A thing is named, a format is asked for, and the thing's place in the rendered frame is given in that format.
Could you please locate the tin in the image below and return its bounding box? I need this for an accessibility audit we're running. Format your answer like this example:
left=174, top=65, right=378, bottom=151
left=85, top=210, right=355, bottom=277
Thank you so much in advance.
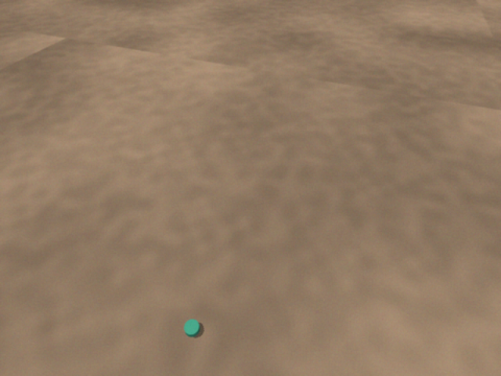
left=184, top=319, right=200, bottom=337

